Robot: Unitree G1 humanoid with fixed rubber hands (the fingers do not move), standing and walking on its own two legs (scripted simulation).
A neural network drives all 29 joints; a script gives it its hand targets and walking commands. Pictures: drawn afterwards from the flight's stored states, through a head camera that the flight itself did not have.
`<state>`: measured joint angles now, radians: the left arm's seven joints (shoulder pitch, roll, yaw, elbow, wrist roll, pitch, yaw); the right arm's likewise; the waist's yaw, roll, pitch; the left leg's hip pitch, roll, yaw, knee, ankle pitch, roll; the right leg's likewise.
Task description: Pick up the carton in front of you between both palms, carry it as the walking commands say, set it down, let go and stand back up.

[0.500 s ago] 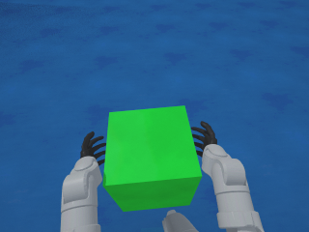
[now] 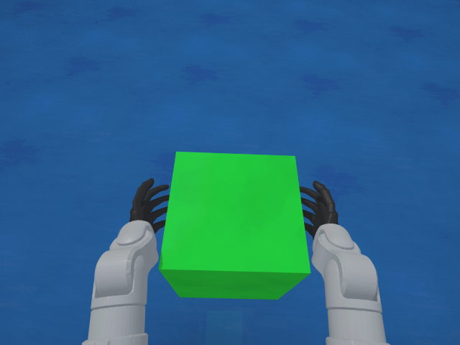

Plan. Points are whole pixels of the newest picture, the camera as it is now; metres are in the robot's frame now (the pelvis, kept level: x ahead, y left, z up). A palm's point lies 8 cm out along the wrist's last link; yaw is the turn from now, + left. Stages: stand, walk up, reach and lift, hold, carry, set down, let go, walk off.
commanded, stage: carry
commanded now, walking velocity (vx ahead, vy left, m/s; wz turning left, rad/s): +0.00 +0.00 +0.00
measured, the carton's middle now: (232, 233) +0.33 +0.01 -0.04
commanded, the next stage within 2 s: none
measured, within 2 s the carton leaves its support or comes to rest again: neither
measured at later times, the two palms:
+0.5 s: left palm (146, 182) +0.35 +0.15 +0.10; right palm (336, 190) +0.34 -0.15 +0.10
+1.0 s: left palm (134, 198) +0.31 +0.15 +0.12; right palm (344, 209) +0.30 -0.15 +0.12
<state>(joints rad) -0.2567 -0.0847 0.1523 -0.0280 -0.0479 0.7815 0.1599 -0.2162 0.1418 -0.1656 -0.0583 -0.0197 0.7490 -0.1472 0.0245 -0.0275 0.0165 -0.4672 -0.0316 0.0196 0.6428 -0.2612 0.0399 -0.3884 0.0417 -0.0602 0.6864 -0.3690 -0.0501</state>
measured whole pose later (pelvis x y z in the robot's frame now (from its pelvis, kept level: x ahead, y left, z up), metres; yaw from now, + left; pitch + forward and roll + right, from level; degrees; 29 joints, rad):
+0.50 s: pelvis +0.04 +0.01 +0.00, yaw -2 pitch +3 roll +0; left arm -0.38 -0.11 0.22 0.03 0.05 1.01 0.16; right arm -0.37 0.12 -0.23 0.03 -0.05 0.99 -0.16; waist 0.01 0.00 -0.14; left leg -0.35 -0.01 0.05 0.62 -0.33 0.04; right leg -0.24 0.04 -0.09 0.58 -0.40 -0.06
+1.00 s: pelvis -0.01 +0.02 +0.01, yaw -2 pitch +1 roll +0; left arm -0.42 -0.12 0.24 0.00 0.06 1.07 0.15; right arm -0.41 0.12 -0.24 0.00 -0.07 1.06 -0.14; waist 0.00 0.00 -0.10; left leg -0.34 -0.01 0.07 0.54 -0.22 0.05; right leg -0.25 0.03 -0.10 0.54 -0.31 -0.06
